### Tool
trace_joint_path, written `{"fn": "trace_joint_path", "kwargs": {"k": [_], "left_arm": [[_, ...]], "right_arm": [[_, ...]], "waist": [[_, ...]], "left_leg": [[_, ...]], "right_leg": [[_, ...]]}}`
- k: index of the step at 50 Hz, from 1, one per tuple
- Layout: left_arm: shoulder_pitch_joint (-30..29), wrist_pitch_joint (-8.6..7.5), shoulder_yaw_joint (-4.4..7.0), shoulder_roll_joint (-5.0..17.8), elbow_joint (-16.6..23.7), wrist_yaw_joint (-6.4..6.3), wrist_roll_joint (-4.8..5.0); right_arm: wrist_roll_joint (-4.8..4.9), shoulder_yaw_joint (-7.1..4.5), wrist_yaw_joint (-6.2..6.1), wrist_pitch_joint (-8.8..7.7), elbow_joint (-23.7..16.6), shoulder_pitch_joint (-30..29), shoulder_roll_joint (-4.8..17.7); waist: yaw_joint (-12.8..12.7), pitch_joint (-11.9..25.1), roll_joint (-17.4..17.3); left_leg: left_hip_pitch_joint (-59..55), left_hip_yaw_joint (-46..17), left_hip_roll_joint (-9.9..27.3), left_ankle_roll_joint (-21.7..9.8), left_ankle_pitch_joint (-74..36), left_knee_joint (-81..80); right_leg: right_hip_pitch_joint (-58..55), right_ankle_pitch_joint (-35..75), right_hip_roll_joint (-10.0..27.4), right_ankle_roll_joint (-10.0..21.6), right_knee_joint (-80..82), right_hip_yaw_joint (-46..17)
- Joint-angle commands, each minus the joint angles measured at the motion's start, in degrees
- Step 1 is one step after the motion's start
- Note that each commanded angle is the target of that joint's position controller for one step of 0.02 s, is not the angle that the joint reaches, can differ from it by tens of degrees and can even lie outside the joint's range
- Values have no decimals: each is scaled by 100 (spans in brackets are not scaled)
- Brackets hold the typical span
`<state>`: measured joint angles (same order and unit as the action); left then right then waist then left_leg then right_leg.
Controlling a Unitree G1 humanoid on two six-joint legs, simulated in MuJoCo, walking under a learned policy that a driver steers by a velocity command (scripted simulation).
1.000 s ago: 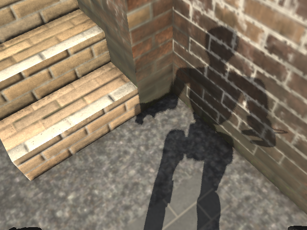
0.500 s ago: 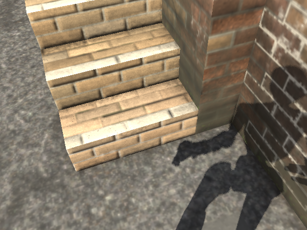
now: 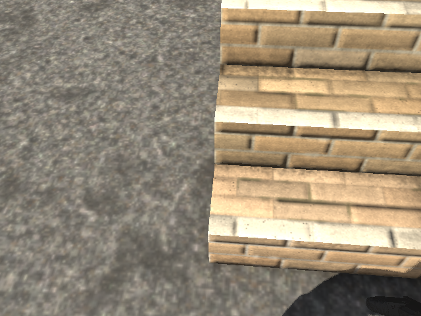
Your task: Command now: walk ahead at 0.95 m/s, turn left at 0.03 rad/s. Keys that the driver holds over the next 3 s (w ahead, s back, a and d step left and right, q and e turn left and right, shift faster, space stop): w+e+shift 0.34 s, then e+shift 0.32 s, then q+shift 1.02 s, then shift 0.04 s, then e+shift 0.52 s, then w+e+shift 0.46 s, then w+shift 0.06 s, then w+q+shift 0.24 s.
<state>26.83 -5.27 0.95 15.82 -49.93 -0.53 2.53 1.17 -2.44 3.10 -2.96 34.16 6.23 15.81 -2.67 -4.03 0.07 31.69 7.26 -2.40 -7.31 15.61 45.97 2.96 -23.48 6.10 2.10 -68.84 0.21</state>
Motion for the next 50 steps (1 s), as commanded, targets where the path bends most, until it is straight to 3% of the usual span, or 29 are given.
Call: {"fn": "trace_joint_path", "kwargs": {"k": [1, 2, 4, 6, 10, 13, 15, 17, 18, 19, 20, 21, 22, 24, 25, 28, 32, 33, 34, 35, 36, 37, 38, 39, 40, 42, 43, 45, 50], "left_arm": [[-1205, -356, 113, 706, 1128, -42, 311], [-1004, -236, 153, 655, 979, -55, 160], [-332, 107, 200, 490, 618, -2, 104], [-394, 312, 224, 356, 514, 30, 84], [-1245, 221, 200, 219, 765, 22, 22], [-1277, 142, 157, 116, 785, 128, -59], [-900, 242, 264, 397, 856, 146, 34], [-56, 531, 394, 746, 844, 98, -30], [1009, 662, 567, 1063, 596, 72, -122], [2557, 723, 666, 1071, 111, 101, -308], [2694, 623, 480, 441, -323, 118, -445], [1033, 269, 182, 488, 66, 163, -618], [594, 188, 145, 157, 403, 177, -653], [124, 250, 419, 937, 688, 72, -291], [-117, 281, 352, 894, 772, 13, -199], [-612, 275, 221, 666, 864, -231, -299], [786, 598, 194, 504, 454, -514, -166], [578, 849, 242, 694, 469, -616, -108], [-29, 1044, 252, 832, 654, -744, -189], [281, 1068, 311, 1019, 575, -782, -297], [-193, 883, 371, 1461, 706, -743, -324], [-904, 662, 419, 1547, 895, -681, -319], [-1262, 519, 328, 1075, 1126, -486, -416], [-529, 463, 211, 385, 714, -136, -662], [-198, 259, 59, -7, 830, 207, -629], [-1254, 219, -261, -564, 1540, 476, -713], [-1399, 275, -305, -403, 1693, 438, -754], [-1580, 183, -459, -516, 2083, 402, -577], [-2318, 131, -568, -261, 2802, 96, -540]], "right_arm": [[-155, -351, -81, -271, 339, 1722, 960], [-190, -262, -74, -346, 377, 1277, 598], [-235, -175, -67, -452, 454, 864, 163], [-175, -189, -70, -519, 608, 796, 131], [-288, -188, -229, -600, 586, 610, 215], [-257, -170, -380, -590, 617, 780, 457], [-275, -186, -450, -445, 518, 422, 729], [-63, -285, -489, -418, 330, -335, 1118], [25, -309, -427, -431, 172, -659, 1175], [243, -257, -281, -511, -52, -1380, 1056], [313, 37, -131, -643, -297, -2294, 25], [207, 214, -125, -837, -791, -800, -508], [-80, 282, -123, -795, -800, -342, -340], [-182, 237, -79, -673, -862, -139, -104], [-231, 333, -28, -551, -988, -300, -250], [-284, 432, -89, -209, -1300, -891, -304], [-357, 777, -260, -203, -2315, -2775, -854], [-494, 893, -221, -188, -2573, -2878, -997], [-384, 852, -276, -85, -2370, -2553, -975], [-383, 626, -309, -21, -2140, -2245, -599], [-344, 357, -315, -63, -1710, -1069, 25], [-430, 200, -251, -134, -1048, 443, 567], [-603, 45, -350, -40, -221, 1773, 1209], [-683, 171, -562, 103, 45, 1454, 834], [-489, 217, -697, 156, -168, 810, 393], [-107, 291, -711, 239, 262, -27, -77], [-142, 327, -641, 257, 301, -10, -259], [-267, 373, -518, 268, 415, -25, -500], [-139, 232, -739, 438, 100, 543, 321]], "waist": [[925, 915, 272], [554, 567, 205], [107, 283, -340], [34, -27, -314], [113, -511, -406], [162, -134, -398], [-202, 180, -748], [-944, 521, -1043], [-1446, 811, -744], [-2240, 1225, -93], [-2272, -218, 2331], [-165, -368, 3126], [63, 839, 1756], [501, 1062, -636], [652, 604, -931], [576, 32, -104], [-237, 616, 234], [2, 1067, 226], [389, 1417, 532], [443, 2086, 986], [1066, 2628, 1572], [1600, 3124, 1263], [1750, 3599, -1945], [1225, 3655, -3398], [809, 2643, -2063], [-136, 96, 344], [-264, 153, 1055], [-422, 114, 770], [-96, 1068, 213]], "left_leg": [[-3846, -3981, 2171, -751, 1700, -3328], [-3037, -3204, 1940, -624, 1173, -3302], [-2061, -1892, 1571, -290, 156, -3500], [-1711, -949, 1356, 43, -750, -3675], [-1265, 501, 665, 491, -2665, -3916], [-2104, 844, 854, 600, -4442, -3749], [-2836, 855, 1068, 695, -7601, -2827], [-2980, 750, 1506, 545, -9402, -1749], [-2839, 624, 1500, 512, -9559, -469], [-2327, 560, 1007, 549, -7939, 2220], [-437, 614, -661, 796, 5, 5779], [1687, -678, -968, 927, 1757, 6883], [2041, -1339, -835, 827, 1609, 7210], [2583, -1265, -385, 730, 1249, 6929], [2659, -1155, -253, 875, 1224, 6857], [2325, -547, -145, 1129, 1434, 7080], [3650, -363, -13, 1298, 1225, 6012], [2703, -30, 15, 1209, 1101, 4322], [433, 605, -385, 907, 1951, 2805], [-476, 838, -671, 745, 1424, 2976], [-714, 622, -681, 472, 1062, 2453], [-1543, -722, -351, 48, 488, 1616], [-2364, -4319, 1033, -1066, -621, -658], [-2903, -7831, 1876, -1959, -2488, -2836], [-2178, -8087, 1951, -1640, -1351, -2514], [-436, -5120, 1072, -722, -261, -1822], [-255, -4100, 732, -371, -408, -1586], [-25, -3358, 319, -263, -1125, -1871], [-1003, -3055, 128, -479, -2956, -1860]], "right_leg": [[4075, 582, 38, 323, -1498, -890], [3771, 946, 298, 262, -1186, -900], [3125, 1408, 583, 141, -954, -920], [3315, 1613, 610, 26, -826, -860], [3353, 3034, 79, -48, 511, -385], [2823, 3340, -193, 20, 1178, 512], [2508, 2290, -518, 318, 784, 1062], [1623, 1721, -455, 641, 983, 1057], [511, 2111, -481, 846, 1722, 970], [-951, 3844, -315, 1145, 3735, 581], [-856, 5769, -262, 1403, 5711, -15], [-1115, 8791, -9, 1725, 3967, -1888], [-1618, 7672, 393, 2135, 4056, -2755], [-1125, 3326, 642, 2099, 4860, -3383], [-148, 2850, 668, 2023, 5084, -3440], [1734, 3605, 181, 1716, 5544, -2665], [35, 3788, -138, 1055, 5298, -2697], [350, 4099, -193, 950, 5681, -2463], [1486, 5990, -306, 734, 5848, -1545], [1223, 8719, -161, 787, 5452, -1491], [82, 12283, 201, 924, 4626, -1268], [-136, 13040, 341, 1014, 3345, -1245], [974, 10107, -643, 734, 58, -883], [2602, 1568, -1998, 163, -3056, -1404], [3920, 612, -2033, 129, -5075, -2240], [5137, -128, -1482, -69, -4895, -1138], [5024, -156, -1113, -98, -4769, -911], [5033, -169, -879, -216, -4633, -589], [4699, 1449, -882, -827, -1997, -69]]}}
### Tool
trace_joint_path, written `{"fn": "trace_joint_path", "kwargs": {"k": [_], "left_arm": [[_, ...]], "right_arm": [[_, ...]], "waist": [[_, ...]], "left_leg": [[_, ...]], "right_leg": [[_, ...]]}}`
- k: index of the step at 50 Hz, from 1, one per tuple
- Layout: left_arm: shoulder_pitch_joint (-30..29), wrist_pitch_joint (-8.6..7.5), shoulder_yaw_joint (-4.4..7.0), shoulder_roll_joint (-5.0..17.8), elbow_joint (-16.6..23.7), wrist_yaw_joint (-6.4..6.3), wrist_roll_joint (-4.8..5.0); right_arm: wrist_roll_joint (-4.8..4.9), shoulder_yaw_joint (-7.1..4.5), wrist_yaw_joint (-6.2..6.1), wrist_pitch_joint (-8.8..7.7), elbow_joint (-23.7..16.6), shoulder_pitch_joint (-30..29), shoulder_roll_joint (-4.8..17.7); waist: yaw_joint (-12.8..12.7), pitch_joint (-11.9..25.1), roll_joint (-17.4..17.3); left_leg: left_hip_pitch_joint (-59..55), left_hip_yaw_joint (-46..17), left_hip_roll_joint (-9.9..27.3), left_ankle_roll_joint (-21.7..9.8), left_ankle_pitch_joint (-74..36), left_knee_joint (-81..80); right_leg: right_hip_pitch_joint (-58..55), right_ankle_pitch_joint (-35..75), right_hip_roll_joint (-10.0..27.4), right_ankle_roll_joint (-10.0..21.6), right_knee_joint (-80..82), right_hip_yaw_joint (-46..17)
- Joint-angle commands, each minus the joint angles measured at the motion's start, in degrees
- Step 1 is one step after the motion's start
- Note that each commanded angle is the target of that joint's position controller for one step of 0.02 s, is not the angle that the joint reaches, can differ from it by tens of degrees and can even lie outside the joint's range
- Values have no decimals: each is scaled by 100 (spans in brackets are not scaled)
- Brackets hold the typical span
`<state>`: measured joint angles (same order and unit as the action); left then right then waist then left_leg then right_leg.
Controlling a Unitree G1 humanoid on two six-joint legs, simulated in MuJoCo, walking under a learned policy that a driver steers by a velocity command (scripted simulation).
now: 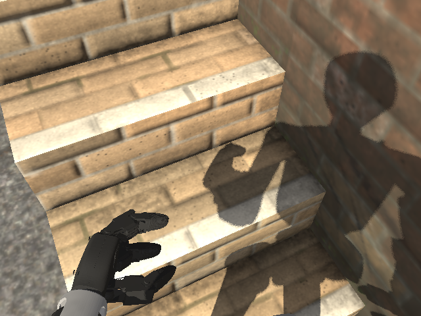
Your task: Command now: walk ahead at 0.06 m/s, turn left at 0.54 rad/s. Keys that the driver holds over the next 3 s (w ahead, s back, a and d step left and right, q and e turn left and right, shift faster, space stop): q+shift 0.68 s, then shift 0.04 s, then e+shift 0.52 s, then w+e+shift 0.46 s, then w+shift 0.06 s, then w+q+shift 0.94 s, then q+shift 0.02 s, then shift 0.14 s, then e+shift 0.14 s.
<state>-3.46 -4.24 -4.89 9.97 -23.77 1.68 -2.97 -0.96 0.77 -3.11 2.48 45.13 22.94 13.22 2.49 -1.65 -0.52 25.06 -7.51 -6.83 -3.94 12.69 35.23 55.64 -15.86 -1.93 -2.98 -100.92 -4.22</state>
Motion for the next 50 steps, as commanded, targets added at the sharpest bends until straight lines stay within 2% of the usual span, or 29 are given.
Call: {"fn": "trace_joint_path", "kwargs": {"k": [1, 4, 6, 8, 10, 12, 13, 14, 15, 16, 17, 18, 20, 23, 26, 28, 31, 33, 35, 36, 39, 40, 41, 42, 43, 44, 45, 47, 50], "left_arm": [[351, 37, -39, 217, 348, -201, 5], [614, 264, -39, 155, 100, -272, 142], [762, 352, 93, 250, -57, -331, 264], [400, 326, 118, 190, -117, -369, 292], [167, 295, 175, 235, -166, -418, 275], [623, 253, 371, 512, -584, -367, 370], [760, 223, 469, 715, -803, -317, 318], [689, 276, 545, 993, -852, -311, 100], [1332, 333, 652, 1160, -762, -444, -134], [1229, 336, 628, 996, -539, -488, -141], [970, 372, 543, 681, -373, -521, -127], [957, 427, 506, 615, -444, -624, -49], [1094, 525, 532, 672, -671, -795, 48], [1514, 615, 650, 944, -779, -900, 65], [1417, 724, 784, 1288, -889, -823, 67], [1411, 618, 845, 1441, -834, -775, -44], [1276, 562, 890, 1448, -795, -679, 47], [1640, 644, 960, 1560, -906, -675, 97], [1599, 676, 1026, 1665, -876, -632, 21], [1422, 658, 1045, 1708, -818, -572, 16], [1269, 609, 1023, 1593, -891, -602, 345], [1341, 696, 1024, 1563, -1040, -527, 348], [1414, 715, 925, 1214, -1132, -447, 304], [1619, 676, 732, 689, -1078, -343, 88], [2215, 660, 565, 330, -1217, -160, 37], [2491, 651, 687, 724, -1578, -116, 271], [2376, 674, 789, 850, -1613, -109, 490], [2145, 761, 864, 785, -1593, -350, 550], [1810, 735, 953, 936, -1300, -548, 525]], "right_arm": [[131, -132, -216, -29, -1151, -1102, 753], [107, -213, -294, 88, -1401, -1263, 888], [-43, -223, -255, 102, -1677, -1280, 981], [-15, -272, -212, 88, -1789, -1173, 919], [17, -281, -224, 171, -1807, -1009, 766], [92, -323, -231, 192, -1793, -1242, 753], [163, -301, -156, 174, -1770, -1113, 593], [135, -266, -32, 99, -1773, -901, 312], [111, -332, 80, -78, -1631, -239, 428], [138, -439, 158, -177, -1487, -66, 716], [240, -474, 168, -183, -1483, -625, 840], [203, -412, 183, -130, -1699, -1065, 747], [151, -233, 208, -86, -2051, -1919, 565], [224, -51, 242, -160, -2103, -1948, 295], [305, 57, 207, -80, -2079, -2027, 79], [110, -20, 158, -47, -2135, -1938, 175], [159, -81, 157, -31, -2169, -1945, 203], [242, -123, 227, -21, -2313, -2401, 225], [394, -188, 318, 68, -2299, -2594, 220], [361, -281, 317, 100, -2089, -2461, 369], [254, -375, 306, 65, -1814, -1976, 351], [301, -442, 347, 55, -1705, -1625, 396], [269, -482, 393, 42, -1484, -1030, 424], [217, -440, 443, -9, -1416, -966, 563], [-82, -140, 388, -86, -1426, -1209, 89], [-226, -115, 373, -170, -1493, -1304, -78], [-218, -102, 355, -228, -1469, -1677, -43], [-118, -126, 327, -295, -1529, -2147, 75], [-94, -256, 158, -400, -1617, -2138, 445]], "waist": [[-492, 1044, 61], [-471, 1535, -814], [-338, 1470, -1271], [-91, 1048, -1298], [84, 646, -1565], [-48, 723, -1831], [63, 964, -1211], [282, 1095, 275], [189, 1674, 1338], [153, 1737, 947], [8, 1125, 579], [10, 713, 579], [-151, 244, 373], [-162, 611, 563], [-151, 789, 1169], [-133, 1219, 1290], [-98, 1174, 1012], [-298, 707, 689], [-360, 665, 721], [-318, 807, 684], [-15, 918, 683], [126, 737, 534], [315, 811, 271], [60, 979, -1046], [-196, 1711, -1879], [-134, 1775, -1280], [-289, 1259, -1194], [-401, 487, -665], [-333, 453, -240]], "left_leg": [[-603, -1740, 610, -731, -2902, -821], [-796, -1751, 701, -488, -2752, -536], [-984, -2460, 1036, -726, -1651, -527], [-1283, -2756, 1225, -775, -851, -651], [-1574, -2826, 1195, -562, -1635, -591], [-1576, -2570, 972, -485, -2956, 21], [-1261, -2086, 596, -289, -2405, 951], [480, -1135, -123, 161, 671, 2634], [1648, -845, -546, 744, 2746, 4722], [2015, -612, -154, 1205, 2837, 6365], [2463, -377, 132, 1385, 2421, 7116], [2748, -238, 326, 1378, 1967, 7463], [2801, 249, 413, 1362, 1105, 6689], [2927, 469, 617, 1385, 816, 5585], [1660, 988, 652, 1240, 550, 3250], [1906, 732, 948, 1150, 633, 3832], [2107, 583, 1154, 1010, 849, 3628], [2671, 583, 1356, 1010, 1070, 2992], [1734, 942, 1156, 1087, 913, 1948], [982, 1308, 878, 1169, 310, 1934], [-511, 1450, 513, 894, -312, 193], [-922, 1354, 533, 603, -573, -699], [-1630, 1106, 640, 378, -686, -1420], [-2888, 353, 1293, 197, -3470, -883], [-2854, -1309, 2664, -938, -3648, -1147], [-2254, -1274, 2798, -1393, -2849, -1448], [-1757, -839, 2658, -1342, -2731, -1507], [-1113, -24, 2444, -928, -2623, -1402], [-1494, 372, 2514, -969, -3229, -1290]], "right_leg": [[-749, 649, -138, -420, 1833, 360], [-1630, 770, -425, -440, 2743, 454], [-1616, 327, -479, -342, 2579, 222], [-1519, -375, -415, -179, 3517, 62], [-1980, -914, -302, -137, 5458, -1], [-3154, 352, -73, -50, 7361, 71], [-4022, 1530, 238, 24, 7944, -80], [-5591, 5476, 1224, 566, 7621, -950], [-5985, 7548, 2944, 1753, 7367, -2492], [-5656, 6770, 3347, 2366, 7333, -2707], [-5292, 5356, 2803, 2273, 7345, -1839], [-5021, 4309, 2274, 2045, 7419, -1234], [-4804, 4366, 1618, 1846, 7423, -205], [-5458, 4655, 1684, 1873, 7415, 199], [-5091, 4367, 1516, 1567, 7636, 867], [-5585, 4915, 2240, 1719, 7597, 525], [-5755, 4472, 2550, 1713, 7579, 522], [-6072, 3417, 2745, 1691, 7729, 453], [-5633, 3296, 2308, 1490, 7770, 913], [-5294, 3695, 2101, 1443, 7593, 1339], [-5120, 3463, 1909, 1267, 7637, 1490], [-5085, 3328, 1818, 1123, 7328, 1559], [-4812, 2189, 1447, 1035, 6446, 1700], [-3486, -790, 1071, 734, 5424, 1654], [-3108, -2038, 822, 271, 4411, 796], [-3338, -2076, 797, -39, 3299, 303], [-3112, -2104, 708, -210, 2416, 136], [-2698, -2073, 620, -367, 1448, 12], [-2264, -1617, 442, -394, 894, 235]]}}
Over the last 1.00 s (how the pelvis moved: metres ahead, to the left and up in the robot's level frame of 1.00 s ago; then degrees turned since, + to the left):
0.63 -0.06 0.23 -26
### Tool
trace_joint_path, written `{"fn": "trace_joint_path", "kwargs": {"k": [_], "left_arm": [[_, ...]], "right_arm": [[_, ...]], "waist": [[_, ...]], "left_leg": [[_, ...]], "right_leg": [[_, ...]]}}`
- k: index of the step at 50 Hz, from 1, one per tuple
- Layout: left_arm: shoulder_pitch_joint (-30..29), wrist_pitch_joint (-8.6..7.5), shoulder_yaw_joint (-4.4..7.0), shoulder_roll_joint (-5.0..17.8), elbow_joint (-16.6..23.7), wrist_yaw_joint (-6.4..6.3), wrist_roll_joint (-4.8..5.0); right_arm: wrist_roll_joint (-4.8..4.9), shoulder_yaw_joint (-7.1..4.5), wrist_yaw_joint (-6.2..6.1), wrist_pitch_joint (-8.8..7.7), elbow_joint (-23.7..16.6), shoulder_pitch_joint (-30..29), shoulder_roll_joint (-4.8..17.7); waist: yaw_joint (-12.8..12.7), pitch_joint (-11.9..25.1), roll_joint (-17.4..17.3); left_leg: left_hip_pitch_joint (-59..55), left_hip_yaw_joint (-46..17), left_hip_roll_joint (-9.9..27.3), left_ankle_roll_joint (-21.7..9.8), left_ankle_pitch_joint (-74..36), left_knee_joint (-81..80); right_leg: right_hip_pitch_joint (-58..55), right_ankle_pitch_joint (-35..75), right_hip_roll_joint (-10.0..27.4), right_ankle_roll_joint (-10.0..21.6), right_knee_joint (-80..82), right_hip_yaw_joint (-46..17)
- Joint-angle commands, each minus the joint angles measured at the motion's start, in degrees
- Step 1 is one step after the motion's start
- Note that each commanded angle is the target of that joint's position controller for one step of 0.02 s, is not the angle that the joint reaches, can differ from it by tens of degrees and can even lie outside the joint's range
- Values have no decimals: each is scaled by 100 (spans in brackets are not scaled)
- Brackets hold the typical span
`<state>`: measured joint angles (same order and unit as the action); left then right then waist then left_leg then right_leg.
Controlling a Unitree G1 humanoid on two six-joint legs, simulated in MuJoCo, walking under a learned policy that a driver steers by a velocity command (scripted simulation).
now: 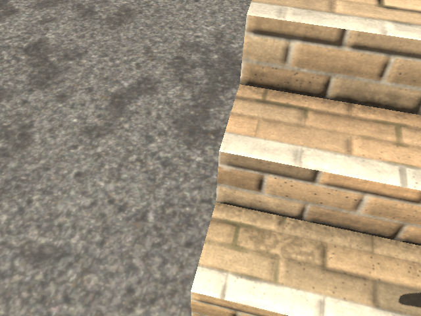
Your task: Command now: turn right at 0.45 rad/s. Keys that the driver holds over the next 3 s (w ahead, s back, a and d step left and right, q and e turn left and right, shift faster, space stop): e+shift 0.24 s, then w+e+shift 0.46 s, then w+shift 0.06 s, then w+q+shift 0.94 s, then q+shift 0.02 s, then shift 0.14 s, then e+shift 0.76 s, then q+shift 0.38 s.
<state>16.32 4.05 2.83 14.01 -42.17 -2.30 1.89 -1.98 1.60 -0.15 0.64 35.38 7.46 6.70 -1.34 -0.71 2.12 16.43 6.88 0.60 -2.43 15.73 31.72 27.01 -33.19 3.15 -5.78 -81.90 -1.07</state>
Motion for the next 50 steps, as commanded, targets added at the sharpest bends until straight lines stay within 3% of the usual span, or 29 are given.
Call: {"fn": "trace_joint_path", "kwargs": {"k": [1, 5, 8, 10, 11, 12, 13, 14, 15, 16, 18, 20, 24, 28, 31, 32, 33, 34, 35, 36, 37, 38, 39, 40, 41, 43, 46, 49, 50], "left_arm": [[-360, -110, 192, 536, 769, -211, 49], [8, 27, 70, 351, 1047, -176, -81], [70, 27, -67, 105, 1101, -97, -194], [283, 60, 22, 314, 1012, 121, -126], [410, 25, 36, 328, 901, 195, -107], [534, -19, 155, 502, 673, 144, -330], [1175, -99, 245, 624, 463, 128, -425], [1867, -220, 315, 846, 448, 217, -401], [1570, -465, 485, 1414, 790, 265, -244], [967, -636, 567, 1694, 917, 185, -215], [-175, -656, 237, 1165, 1019, 122, -283], [86, -571, 105, 836, 912, 117, -220], [1003, -588, -28, 490, 583, 14, -219], [1516, -652, -11, 493, 374, -14, -178], [1411, -544, 41, 730, 342, -108, -28], [1002, -432, 99, 866, 445, -273, 136], [640, -321, 150, 1121, 454, -329, 140], [406, -497, 116, 1255, 377, -153, -150], [-258, -753, 71, 1348, 413, 71, -113], [-1151, -951, 54, 1062, 724, 254, 9], [-1223, -1006, -44, 482, 928, 271, 24], [-1109, -1080, -105, 431, 922, 312, 52], [-1209, -1117, -327, -138, 1096, 275, 101], [-1029, -1088, -410, -277, 1129, 257, -86], [-1409, -1073, -440, -338, 1235, 274, -277], [-1343, -1034, -524, -371, 1457, 342, -296], [-1058, -1001, -562, -64, 1323, 88, -246], [-530, -850, -614, -92, 970, -105, -463], [-240, -725, -488, 12, 790, -181, -430]], "right_arm": [[-23, -404, -219, -229, -670, -468, 1308], [67, -439, -573, -75, -743, -689, 1277], [322, -472, -672, 37, -641, -915, 1185], [249, -596, -495, 0, -701, -964, 1416], [268, -602, -412, 6, -673, -957, 1410], [361, -549, -342, -49, -687, -974, 1116], [404, -536, -291, -51, -703, -1073, 1083], [389, -501, -277, -31, -941, -1521, 991], [346, -534, -262, -65, -961, -1139, 949], [365, -543, -236, -186, -897, -969, 963], [270, -328, 63, -507, -1139, -1187, 687], [95, -221, 230, -679, -1048, -1210, 586], [19, -1, 269, -684, -886, -1000, 400], [138, 108, 273, -863, -1076, -1246, 478], [24, 358, 212, -845, -1689, -1956, 237], [-82, 507, 196, -808, -1959, -2227, 130], [-34, 493, 208, -731, -1966, -1969, 339], [118, 72, 171, -657, -1461, -831, 727], [170, -301, 94, -695, -1045, 847, 1429], [-138, -571, 45, -746, -645, 2488, 2213], [-230, -497, 71, -486, -494, 3141, 2303], [-145, -328, 31, -300, -690, 2221, 2006], [38, -201, 56, -256, -621, 1506, 1519], [118, -83, 89, -222, -445, 1155, 983], [229, -17, 144, -195, -279, 1080, 711], [202, 35, 102, -215, 14, 1117, 417], [17, -127, 89, -297, -169, 926, 1056], [37, -122, 134, -319, -512, 508, 1254], [-24, -143, 200, -298, -517, 325, 1472]], "waist": [[64, 390, -594], [-191, 566, -846], [-332, 294, -877], [-240, 587, -1205], [-213, 525, -890], [-101, 358, -135], [-311, 367, 562], [-622, 37, 1441], [-369, -321, 1191], [-216, -679, 1043], [182, -470, 823], [99, -39, 130], [-161, 130, 287], [-284, 274, 756], [-180, 40, 821], [18, -7, 881], [388, -105, 967], [974, 435, 1374], [1835, 1183, 1158], [2431, 1900, -949], [2415, 1660, -3403], [1956, 939, -3471], [1335, -321, -2292], [864, -849, -1406], [831, -1161, -881], [462, -887, -68], [266, -613, 139], [78, 104, 149], [-124, 342, -227]], "left_leg": [[-854, -1207, 1905, -1223, -3642, -955], [-902, -492, 1793, -1124, -2476, -1121], [-651, 137, 1314, -714, -818, -1237], [-697, 24, 1732, -710, -385, -1477], [-751, 20, 1639, -590, -8, -1241], [-549, 175, 1461, -294, 46, -471], [98, 367, 1139, 9, 1074, 446], [1505, 509, 369, 472, 2474, 2398], [2338, -771, -478, 726, 2312, 3536], [3313, -1331, -400, 685, 2014, 4438], [3734, -1385, -363, 487, 1060, 6378], [3585, -1024, -423, 401, 451, 6495], [4529, -632, -584, 410, -49, 7402], [5939, -860, -323, 364, 698, 8361], [6103, -955, -13, 305, 1232, 7003], [4584, -1083, 102, 84, 2278, 5334], [1984, 379, -346, 107, 3157, 3281], [-443, 1206, -972, 203, 2436, 4500], [-1208, -32, -740, -126, 2181, 4353], [-2473, -3540, 248, -933, 4556, 2187], [-2231, -6527, 1075, -2145, 6126, -942], [-996, -7859, 1475, -2752, 6001, -2054], [-37, -7061, 1517, -2576, 5457, -1810], [850, -6241, 1332, -2154, 5001, -1191], [1616, -5716, 1242, -1862, 4296, -1052], [1471, -4928, 1087, -1515, 3577, -912], [1054, -3720, 826, -1581, 2515, -1508], [2663, -2110, 267, -1397, 1483, -1463], [2497, -1877, 231, -1478, -360, -1374]], "right_leg": [[879, -45, -116, -189, -1413, -228], [960, 255, -101, -222, -869, -160], [241, 448, -9, 248, 2592, 233], [-450, 546, 328, 661, 3407, 277], [-723, 944, 242, 884, 4447, 411], [-948, 1416, -81, 1091, 4487, 463], [-1540, 2218, -3, 1423, 4893, -16], [-1971, 1969, 667, 2067, 5668, -1788], [-1267, -2180, 1109, 2859, 6949, -4546], [-1321, -3852, 1537, 2986, 7630, -5305], [-895, -1860, 1255, 2612, 7048, -4553], [-1023, -821, 814, 2426, 6651, -3537], [-1987, 292, 447, 2506, 6363, -3097], [-3139, 1063, 708, 2452, 6225, -3462], [-2503, 709, 620, 2241, 6693, -3468], [-1134, 819, 643, 2091, 7394, -3238], [587, 716, 340, 2181, 8544, -2680], [1480, 3647, 521, 2509, 8231, -2717], [970, 7096, 351, 2179, 6625, -1957], [2132, 7884, -420, 1950, 3234, -1609], [2665, 3345, -1101, 1778, 811, -1340], [3028, 1048, -1418, 1454, -2354, -1100], [3571, 669, -1131, 1188, -3268, -905], [3450, 464, -848, 1138, -3294, -854], [3460, 190, -705, 1188, -3734, -801], [3768, 100, -531, 1189, -3907, -788], [3403, 813, -280, 781, -2288, -23], [-332, 2632, -205, 553, 154, 662], [-1314, 2748, -394, 567, 983, 888]]}}
Over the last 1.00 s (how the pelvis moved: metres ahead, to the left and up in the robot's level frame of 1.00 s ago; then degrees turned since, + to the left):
0.07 0.00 0.01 36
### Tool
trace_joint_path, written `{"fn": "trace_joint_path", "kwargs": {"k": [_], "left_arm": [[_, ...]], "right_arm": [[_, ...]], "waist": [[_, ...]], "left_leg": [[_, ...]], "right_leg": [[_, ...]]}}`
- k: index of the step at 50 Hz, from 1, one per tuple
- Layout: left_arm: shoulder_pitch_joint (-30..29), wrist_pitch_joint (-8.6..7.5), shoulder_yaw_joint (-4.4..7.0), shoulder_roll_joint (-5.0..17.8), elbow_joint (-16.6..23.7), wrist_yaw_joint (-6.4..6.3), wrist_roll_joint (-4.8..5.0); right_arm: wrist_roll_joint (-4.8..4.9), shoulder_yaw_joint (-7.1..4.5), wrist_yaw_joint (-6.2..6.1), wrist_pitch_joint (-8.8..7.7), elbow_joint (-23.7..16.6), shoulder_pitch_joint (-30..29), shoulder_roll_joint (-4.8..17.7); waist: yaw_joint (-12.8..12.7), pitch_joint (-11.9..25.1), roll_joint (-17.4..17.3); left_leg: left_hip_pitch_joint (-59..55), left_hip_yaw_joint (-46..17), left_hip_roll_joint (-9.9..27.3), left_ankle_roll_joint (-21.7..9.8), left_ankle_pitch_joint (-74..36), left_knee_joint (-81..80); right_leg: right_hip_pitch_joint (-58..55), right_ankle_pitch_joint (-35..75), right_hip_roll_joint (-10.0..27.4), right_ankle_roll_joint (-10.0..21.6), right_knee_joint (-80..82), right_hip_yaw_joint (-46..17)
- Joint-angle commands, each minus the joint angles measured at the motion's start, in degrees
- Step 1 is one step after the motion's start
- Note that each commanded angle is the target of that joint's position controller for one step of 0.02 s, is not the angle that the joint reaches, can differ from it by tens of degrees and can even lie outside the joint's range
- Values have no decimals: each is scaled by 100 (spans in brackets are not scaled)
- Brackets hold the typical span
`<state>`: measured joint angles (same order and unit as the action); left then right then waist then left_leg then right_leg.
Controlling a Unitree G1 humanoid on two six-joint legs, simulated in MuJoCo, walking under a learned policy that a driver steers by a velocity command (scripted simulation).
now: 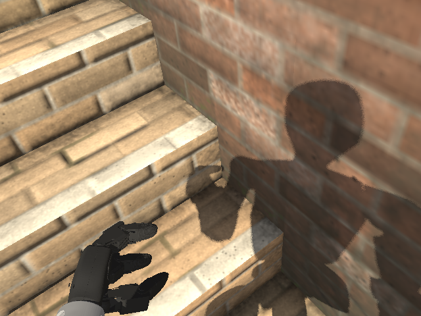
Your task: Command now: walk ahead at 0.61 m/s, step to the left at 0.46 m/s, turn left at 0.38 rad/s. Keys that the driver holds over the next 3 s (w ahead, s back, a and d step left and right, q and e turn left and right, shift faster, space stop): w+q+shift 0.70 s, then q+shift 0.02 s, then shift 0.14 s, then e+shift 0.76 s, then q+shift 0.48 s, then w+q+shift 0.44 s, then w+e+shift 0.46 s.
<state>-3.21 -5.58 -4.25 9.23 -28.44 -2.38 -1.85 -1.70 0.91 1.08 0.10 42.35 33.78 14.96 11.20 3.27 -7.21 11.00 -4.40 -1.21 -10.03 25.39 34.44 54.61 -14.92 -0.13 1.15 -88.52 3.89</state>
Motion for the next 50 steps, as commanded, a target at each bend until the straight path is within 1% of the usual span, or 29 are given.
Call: {"fn": "trace_joint_path", "kwargs": {"k": [1, 3, 4, 5, 6, 7, 9, 11, 12, 14, 15, 17, 18, 20, 21, 22, 23, 24, 26, 27, 30, 35, 36, 39, 42, 43, 46, 48, 50], "left_arm": [[2225, 281, 371, 886, -707, -255, 136], [3885, 205, 722, 1268, -1053, -343, 254], [4600, 178, 791, 1378, -1702, -270, 171], [4606, 117, 689, 1088, -2064, -222, -147], [3807, 85, 508, 828, -1974, -117, -564], [3762, 315, 622, 1167, -1862, -257, -447], [3301, 475, 627, 1002, -1856, -464, -243], [2882, 482, 495, 609, -1993, -677, 94], [2418, 557, 485, 774, -1850, -628, -37], [861, 728, 864, 2039, -1325, -570, -43], [953, 847, 1102, 2621, -1380, -562, 20], [1554, 835, 1427, 3438, -1639, -620, 73], [2144, 805, 1357, 3183, -1671, -609, 161], [2413, 628, 1335, 2909, -1347, -382, 311], [2517, 665, 1091, 2014, -1295, -410, 367], [1782, 656, 953, 1532, -751, -156, 289], [1387, 741, 774, 871, -450, -99, 100], [1344, 769, 688, 643, -305, 48, -41], [996, 680, 588, 690, -30, 196, -16], [1007, 616, 575, 766, -74, 230, -32], [1034, 617, 679, 1319, -113, 233, 254], [562, 868, 608, 802, 191, 1, 173], [925, 546, 387, 422, 247, 195, -30], [464, 399, 263, 431, 320, 276, -39], [944, 414, 523, 843, -160, 246, 54], [1195, 394, 566, 980, -472, 239, 90], [1426, 258, 402, 752, -809, 235, -300], [1516, 281, 344, 432, -963, 303, 25], [1326, 376, 357, 582, -1097, 263, 215]], "right_arm": [[-148, -44, 230, -280, -1241, -2101, 767], [-206, -22, 469, -250, -1681, -2757, 930], [-343, 158, 555, -296, -1850, -2939, 285], [-313, 375, 577, -479, -2096, -3428, -395], [-3, 391, 601, -637, -2159, -2416, -667], [-8, 131, 622, -402, -2244, -1182, 28], [352, 82, 565, -31, -2673, -1584, 38], [211, 146, 714, 318, -3060, -2558, -6], [252, 163, 787, 332, -3341, -2906, -1], [366, 291, 698, 280, -3627, -3233, -29], [270, 287, 574, 323, -3450, -3458, -151], [70, 89, 516, 544, -2987, -2839, -60], [59, -185, 508, 540, -2796, -2331, 595], [138, -435, 297, 750, -2369, -1506, 1095], [159, -389, 339, 632, -2357, -2224, 902], [495, -389, 181, 217, -1797, -1923, 881], [96, -307, 152, -122, -1578, -1814, 1139], [-148, -332, 2, -392, -1453, -1780, 1271], [527, -318, -105, -315, -1239, -2306, 909], [602, -342, -112, -193, -1064, -2285, 750], [282, -365, -161, -199, -1560, -2832, 760], [294, -400, -582, -132, -1622, -2530, 903], [341, -250, -479, -346, -1469, -2290, 637], [409, -309, -399, -367, -1601, -2684, 549], [365, -449, -569, -232, -1423, -2366, 779], [456, -400, -527, -219, -1345, -2068, 553], [453, -107, -208, -301, -1191, -1360, -452], [273, -98, -294, -215, -1220, -2134, -130], [80, -64, -337, -98, -1324, -2888, -184]], "waist": [[-1509, 383, 432], [-2582, 624, -170], [-2501, 410, 473], [-2368, -40, 660], [-1286, 234, 748], [-752, 727, 883], [-319, -66, 1282], [-61, -998, 1019], [240, -1030, 1121], [828, -1430, 1480], [607, -997, 1431], [723, -82, 1599], [603, 742, 1471], [234, 1915, 1396], [-268, 1730, 650], [-640, 743, 1829], [-930, 428, 1740], [-869, 921, 623], [-1204, -156, 194], [-1340, -453, 460], [-1398, -554, 472], [-1284, 85, -292], [-1539, 700, -424], [-1410, 118, -795], [-1174, 173, -1780], [-979, 113, -1323], [-665, 662, 2172], [-986, 288, 1700], [-1069, -389, 1750]], "left_leg": [[2853, -821, 409, -715, -2493, -990], [2333, -673, -157, -51, -5236, 1837], [3298, -352, -458, 255, -1558, 4183], [4202, -526, -543, 523, 43, 7540], [5404, -1222, -704, 879, 400, 10161], [5393, -1558, -1112, 1630, 1471, 11216], [6934, -1409, -552, 1834, 1387, 12851], [6896, -1461, 69, 1727, 1411, 11987], [6164, -1279, 318, 1615, 1280, 11095], [3490, -220, 786, 1376, 1731, 6371], [1684, 744, 143, 1115, 1842, 5273], [1105, 954, -85, 694, 1694, 5681], [892, 140, -178, 336, 2260, 4881], [-482, -470, -496, 248, 1629, 2585], [-1029, -1313, -522, -242, 1034, 1204], [-292, -2643, -115, 394, -79, -375], [255, -4233, 1025, 1095, -3740, -537], [542, -5018, 1643, 865, -4924, -593], [1062, -2903, 623, 779, -3487, -257], [1314, -2057, 75, 845, -2794, -237], [1100, -2717, 288, 484, -2260, -629], [867, -3075, 480, 276, -2201, -915], [1228, -2680, 317, 256, 618, -1128], [1448, -1872, 18, 479, -154, -1606], [-236, -2856, 610, 406, -1310, -1475], [-401, -2722, 410, 489, -717, -1076], [1603, -1057, -571, 1417, 1217, 1766], [1296, -523, 7, 1914, 1033, 2009], [1315, -106, 374, 1977, 699, 1190]], "right_leg": [[-5179, 992, -132, -74, 2218, 421], [-6761, 1317, -40, 205, 5283, -34], [-7568, 2718, 605, 235, 6398, -615], [-7092, 4765, 1350, 56, 6323, -998], [-7006, 7656, 2578, 704, 5256, -2286], [-7401, 10720, 3275, 1342, 5549, -3055], [-6788, 6478, 3570, 1566, 6456, -3043], [-5543, 4266, 3370, 889, 7026, -1748], [-4760, 4012, 2914, 522, 7255, -775], [-2633, 4443, 1868, 10, 8314, 1261], [-2451, 6209, 1218, 158, 8338, 1698], [-3888, 11736, 2485, 922, 7384, 1294], [-4479, 11671, 2330, 973, 5942, 885], [-4853, 6574, 2010, 1236, 5011, 431], [-3865, 1332, 1074, 979, 4128, 254], [-3203, -166, 516, 328, 1706, -803], [-2473, -651, -148, 2, -288, -1750], [-1833, -1314, -503, -146, -2023, -2063], [-1351, -926, -362, -314, -2140, -1534], [-1484, -900, -396, -243, -2019, -1199], [-1370, -537, -642, -562, -1143, -1170], [-1523, -216, -1107, -761, -1373, -947], [-1821, 330, -1054, -505, -1171, -473], [-3220, 566, -659, -304, 2583, -161], [-4012, -11, 37, 55, 5644, -825], [-4311, 830, 122, 190, 7053, -819], [-6524, 7008, 1880, 1101, 6411, -1971], [-5628, 5018, 1865, 1695, 7118, -2322], [-5468, 4440, 1413, 1487, 7294, -2140]]}}
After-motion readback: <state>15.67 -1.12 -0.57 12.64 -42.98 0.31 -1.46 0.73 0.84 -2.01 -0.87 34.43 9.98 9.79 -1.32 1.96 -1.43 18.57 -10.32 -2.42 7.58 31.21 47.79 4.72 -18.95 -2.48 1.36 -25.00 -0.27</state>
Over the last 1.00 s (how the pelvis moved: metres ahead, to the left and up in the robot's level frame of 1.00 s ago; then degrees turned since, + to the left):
0.21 -0.08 0.19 -38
